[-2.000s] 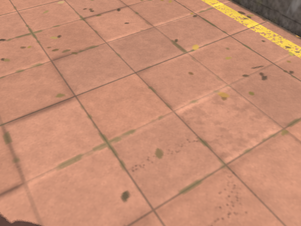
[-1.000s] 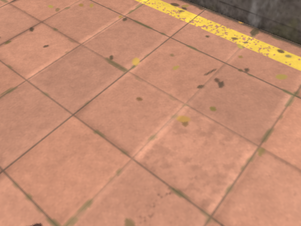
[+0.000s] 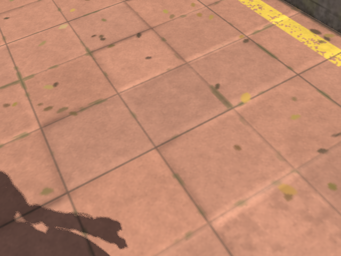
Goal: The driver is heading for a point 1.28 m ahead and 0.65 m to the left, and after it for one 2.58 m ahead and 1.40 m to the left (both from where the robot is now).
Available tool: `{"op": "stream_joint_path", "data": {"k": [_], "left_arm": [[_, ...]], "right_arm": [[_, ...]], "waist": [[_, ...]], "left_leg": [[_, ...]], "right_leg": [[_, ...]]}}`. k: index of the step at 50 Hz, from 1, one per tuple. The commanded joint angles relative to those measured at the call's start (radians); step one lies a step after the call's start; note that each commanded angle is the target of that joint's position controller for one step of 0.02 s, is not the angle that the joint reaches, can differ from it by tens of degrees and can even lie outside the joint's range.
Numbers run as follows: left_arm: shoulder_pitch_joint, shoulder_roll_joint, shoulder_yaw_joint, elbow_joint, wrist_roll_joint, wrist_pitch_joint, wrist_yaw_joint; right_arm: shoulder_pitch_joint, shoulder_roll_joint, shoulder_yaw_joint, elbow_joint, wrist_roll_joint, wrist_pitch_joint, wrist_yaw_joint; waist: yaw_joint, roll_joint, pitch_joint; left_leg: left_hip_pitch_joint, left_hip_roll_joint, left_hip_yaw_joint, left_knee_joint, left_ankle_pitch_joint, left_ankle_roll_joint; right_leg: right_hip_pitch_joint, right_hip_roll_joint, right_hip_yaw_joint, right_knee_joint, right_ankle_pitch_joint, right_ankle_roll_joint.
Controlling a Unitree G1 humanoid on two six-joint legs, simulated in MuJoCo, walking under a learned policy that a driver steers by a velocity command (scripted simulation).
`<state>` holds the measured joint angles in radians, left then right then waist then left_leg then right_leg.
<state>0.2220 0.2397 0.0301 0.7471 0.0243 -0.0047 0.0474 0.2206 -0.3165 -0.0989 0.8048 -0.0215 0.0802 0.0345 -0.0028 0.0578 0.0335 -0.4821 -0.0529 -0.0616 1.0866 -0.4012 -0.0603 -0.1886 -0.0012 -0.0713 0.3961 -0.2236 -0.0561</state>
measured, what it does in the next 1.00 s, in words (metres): walks ahead, turning left: left foot, then right foot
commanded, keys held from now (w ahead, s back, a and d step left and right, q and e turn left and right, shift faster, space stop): q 0.20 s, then w+q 0.52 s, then q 0.24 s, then no key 0.04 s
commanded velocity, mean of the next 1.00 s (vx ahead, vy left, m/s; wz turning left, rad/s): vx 0.23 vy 0.00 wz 0.59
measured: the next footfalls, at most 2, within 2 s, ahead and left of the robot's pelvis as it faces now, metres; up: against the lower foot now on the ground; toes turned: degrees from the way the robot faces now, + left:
left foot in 0.26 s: +0.00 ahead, +0.12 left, +0.00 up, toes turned +11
right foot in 0.76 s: +0.33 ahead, +0.02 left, +0.00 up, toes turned +28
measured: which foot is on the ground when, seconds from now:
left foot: up 0.00-0.24, down 0.26-0.76, up 0.78-1.00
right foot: down 0.00-0.26, up 0.28-0.74, down 0.76-1.00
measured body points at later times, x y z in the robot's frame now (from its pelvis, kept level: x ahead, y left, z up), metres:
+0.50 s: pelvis +0.03 +0.05 +0.00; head +0.04 +0.08 +0.45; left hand +0.06 +0.36 -0.12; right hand +0.16 -0.20 -0.10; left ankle -0.04 +0.11 -0.75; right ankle +0.13 -0.08 -0.68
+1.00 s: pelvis +0.23 +0.08 +0.00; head +0.28 +0.09 +0.45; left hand +0.16 +0.36 -0.10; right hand +0.49 -0.08 -0.13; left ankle +0.18 +0.19 -0.67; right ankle +0.29 +0.00 -0.75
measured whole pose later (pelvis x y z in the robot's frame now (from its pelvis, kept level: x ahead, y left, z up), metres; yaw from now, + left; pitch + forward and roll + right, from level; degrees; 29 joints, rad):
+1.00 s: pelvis +0.23 +0.08 +0.00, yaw +35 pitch +1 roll +0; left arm 0.26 0.25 0.03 0.73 0.02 -0.06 0.01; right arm 0.21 -0.33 -0.08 0.73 -0.03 0.03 0.04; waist 0.00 0.06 0.08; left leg -0.56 -0.04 -0.03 1.09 -0.33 0.01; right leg -0.20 -0.02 -0.12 0.39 -0.21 -0.03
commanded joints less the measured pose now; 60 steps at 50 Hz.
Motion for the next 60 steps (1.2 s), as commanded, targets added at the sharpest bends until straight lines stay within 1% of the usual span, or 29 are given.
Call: {"op": "stream_joint_path", "data": {"k": [1,10,11,12,13,14,15,16,17,19,22,28,32,35,36,37,38,39,40,41,42,43,45,47,50,53,57,59,60], "left_arm": [[0.077,0.169,0.048,-0.034,0.002,-0.005,-0.001],[0.034,0.218,0.07,-0.038,0.003,0.002,-0.033],[0.027,0.223,0.073,-0.039,-0.001,0.006,-0.035],[0.029,0.214,0.072,-0.038,-0.001,0.011,-0.036],[0.048,0.156,0.058,-0.046,0.008,0.018,-0.04],[-0.037,0.085,0.032,-0.14,0.02,0.023,-0.043],[-0.126,0.154,0.044,-0.155,0.04,0.024,-0.043],[-0.12,0.179,0.055,-0.147,0.017,0.018,-0.057],[-0.086,0.193,0.061,-0.123,0.0,0.006,-0.069],[-0.029,0.184,0.061,-0.077,0.023,-0.005,-0.079],[-0.032,0.152,0.055,-0.069,0.024,-0.005,-0.086],[-0.189,0.132,0.045,-0.115,0.015,-0.01,-0.085],[-0.273,0.123,0.034,-0.154,0.005,-0.026,-0.09],[-0.189,0.143,0.037,-0.151,-0.003,-0.039,-0.079],[-0.11,0.153,0.043,-0.13,-0.006,-0.045,-0.068],[0.0,0.181,0.054,-0.101,0.002,-0.057,-0.05],[0.146,0.259,0.072,-0.092,0.023,-0.07,-0.03],[0.195,0.36,0.087,-0.1,0.038,-0.062,-0.019],[0.15,0.302,0.078,-0.093,0.015,-0.052,-0.023],[0.09,0.21,0.053,-0.104,0.005,-0.051,-0.027],[0.046,0.152,0.036,-0.102,0.0,-0.052,-0.031],[0.026,0.123,0.025,-0.1,-0.002,-0.054,-0.031],[0.025,0.124,0.022,-0.086,-0.005,-0.065,-0.034],[0.029,0.138,0.026,-0.077,-0.006,-0.073,-0.036],[0.037,0.143,0.028,-0.059,-0.008,-0.066,-0.032],[0.024,0.148,0.028,-0.045,-0.011,-0.058,-0.036],[0.066,0.185,0.041,-0.017,-0.018,-0.041,-0.045],[0.077,0.183,0.041,-0.003,-0.026,-0.024,-0.041],[0.13,0.16,0.033,0.002,-0.017,-0.02,-0.041]], "right_arm": [[-0.044,-0.049,-0.001,-0.086,0.006,0.001,0.01],[-0.073,-0.035,0.018,-0.151,0.023,-0.006,0.016],[-0.047,-0.03,0.02,-0.148,0.017,-0.012,0.014],[-0.001,-0.04,0.017,-0.13,0.007,-0.021,0.009],[0.079,-0.111,-0.002,-0.106,-0.008,-0.034,0.0],[0.153,-0.269,-0.038,-0.124,0.003,-0.045,0.0],[0.181,-0.229,-0.035,-0.11,-0.003,-0.044,-0.006],[0.128,-0.166,-0.011,-0.109,-0.001,-0.041,-0.013],[0.067,-0.127,0.004,-0.117,0.006,-0.042,-0.019],[0.031,-0.103,0.014,-0.128,0.009,-0.065,-0.029],[0.102,-0.117,0.009,-0.102,0.016,-0.1,-0.017],[0.223,-0.13,0.002,-0.064,0.01,-0.119,-0.023],[0.258,-0.147,-0.004,-0.053,0.004,-0.127,-0.03],[0.2,-0.163,-0.009,-0.067,0.004,-0.132,-0.036],[0.169,-0.169,-0.01,-0.073,0.006,-0.135,-0.034],[0.158,-0.158,-0.007,-0.07,0.013,-0.14,-0.031],[0.156,-0.101,0.008,-0.089,0.026,-0.144,-0.025],[0.23,-0.006,0.029,-0.132,0.05,-0.139,-0.034],[0.25,-0.092,0.017,-0.103,0.012,-0.121,-0.045],[0.218,-0.104,0.009,-0.082,0.004,-0.11,-0.041],[0.186,-0.091,0.01,-0.075,0.004,-0.101,-0.032],[0.169,-0.08,0.008,-0.075,0.0,-0.09,-0.023],[0.171,-0.064,0.009,-0.076,-0.007,-0.065,-0.004],[0.136,-0.053,0.011,-0.095,-0.001,-0.056,0.008],[0.049,-0.025,0.025,-0.13,-0.008,-0.049,0.019],[-0.004,0.005,0.045,-0.145,-0.01,-0.051,0.026],[-0.055,-0.017,0.046,-0.159,-0.011,-0.058,0.015],[-0.004,-0.022,0.045,-0.139,-0.022,-0.078,0.006],[0.032,-0.067,0.037,-0.133,-0.036,-0.092,-0.003]], "waist": [[0.039,-0.211,-0.06],[0.028,-0.243,-0.081],[0.008,-0.222,-0.099],[-0.017,-0.173,-0.113],[-0.042,0.04,-0.118],[-0.075,0.271,-0.068],[-0.128,0.132,0.0],[-0.076,0.101,0.067],[-0.032,0.089,0.103],[-0.004,0.083,0.074],[-0.007,0.019,0.024],[-0.072,0.043,0.056],[-0.093,0.052,0.06],[-0.031,0.066,0.027],[0.013,0.059,0.003],[0.073,0.011,-0.046],[0.133,-0.109,-0.18],[0.098,-0.356,-0.303],[0.047,-0.26,-0.248],[0.023,-0.15,-0.143],[0.009,-0.104,-0.083],[-0.003,-0.136,-0.065],[-0.019,-0.201,-0.064],[-0.027,-0.198,-0.079],[-0.017,-0.198,-0.063],[-0.012,-0.203,-0.068],[0.014,-0.207,-0.07],[-0.016,-0.142,-0.09],[-0.022,-0.037,-0.138]], "left_leg": [[-0.123,0.013,0.038,-0.072,-0.028,-0.013],[0.172,0.025,0.146,-0.441,-0.03,0.07],[0.247,0.012,0.162,-0.547,0.033,0.089],[0.376,-0.004,0.148,-0.663,0.093,0.111],[0.533,0.132,-0.088,-0.798,-0.041,0.155],[0.582,0.429,-0.584,-0.885,-0.184,0.297],[0.483,0.435,-0.608,-0.93,-0.262,0.374],[0.42,0.382,-0.521,-0.952,-0.364,0.355],[0.377,0.313,-0.439,-0.977,-0.318,0.312],[0.386,0.218,-0.323,-0.971,-0.086,0.279],[0.436,0.197,-0.285,-0.944,0.086,0.289],[0.46,0.198,-0.323,-0.93,0.127,0.309],[0.443,0.202,-0.349,-0.854,0.273,0.306],[0.357,0.202,-0.376,-0.781,0.424,0.255],[0.302,0.183,-0.373,-0.722,0.491,0.231],[0.251,0.113,-0.325,-0.563,0.574,0.194],[0.164,0.026,-0.223,-0.277,0.464,0.153],[-0.099,-0.133,-0.082,-0.001,-0.149,0.113],[-0.148,-0.047,-0.079,0.118,-0.164,0.119],[-0.13,-0.007,-0.07,0.142,-0.099,0.119],[-0.103,0.024,-0.047,0.119,-0.053,0.109],[-0.081,0.048,-0.031,0.091,-0.027,0.099],[-0.046,0.039,0.001,0.102,0.008,0.081],[-0.064,0.028,0.009,0.081,0.05,0.07],[-0.09,0.037,0.023,-0.048,0.126,0.06],[0.03,0.038,0.059,-0.258,0.21,0.069],[0.131,0.018,0.09,-0.448,0.187,0.094],[0.269,0.003,0.086,-0.634,0.294,0.121],[0.394,0.093,-0.016,-0.688,0.478,0.141]], "right_leg": [[0.234,-0.26,0.163,-0.046,0.548,-0.156],[0.102,-0.304,0.066,0.037,0.472,-0.126],[0.061,-0.299,0.041,0.064,0.32,-0.096],[-0.038,-0.279,0.007,0.127,0.098,-0.047],[-0.24,-0.197,-0.084,0.35,-0.195,0.014],[-0.571,-0.002,-0.101,0.577,-0.491,0.068],[-0.612,-0.031,0.08,0.661,-0.414,0.06],[-0.609,-0.058,0.097,0.664,-0.289,0.053],[-0.573,-0.07,0.096,0.626,-0.18,0.057],[-0.505,-0.068,0.085,0.61,-0.055,0.073],[-0.509,-0.056,0.081,0.586,0.016,0.086],[-0.551,-0.045,0.085,0.386,0.082,0.125],[-0.472,-0.017,0.084,0.259,0.063,0.114],[-0.238,0.012,0.082,0.177,0.025,0.079],[-0.093,0.034,0.072,0.136,0.011,0.064],[0.088,0.026,0.083,0.068,0.041,0.041],[0.296,-0.164,0.26,0.007,-0.11,-0.005],[0.493,-0.456,0.696,-0.091,-0.071,-0.103],[0.379,-0.463,0.776,-0.083,0.044,-0.139],[0.262,-0.422,0.606,-0.063,0.185,-0.133],[0.179,-0.364,0.436,-0.063,0.353,-0.121],[0.133,-0.316,0.321,-0.07,0.461,-0.101],[0.079,-0.272,0.19,-0.07,0.676,-0.102],[0.081,-0.276,0.128,-0.075,0.758,-0.115],[0.077,-0.275,0.065,-0.092,0.744,-0.128],[0.028,-0.241,-0.013,-0.075,0.701,-0.112],[0.055,-0.254,0.005,0.003,0.637,-0.096],[0.032,-0.222,-0.008,0.138,0.503,-0.058],[-0.029,-0.179,-0.041,0.263,0.34,-0.016]]}}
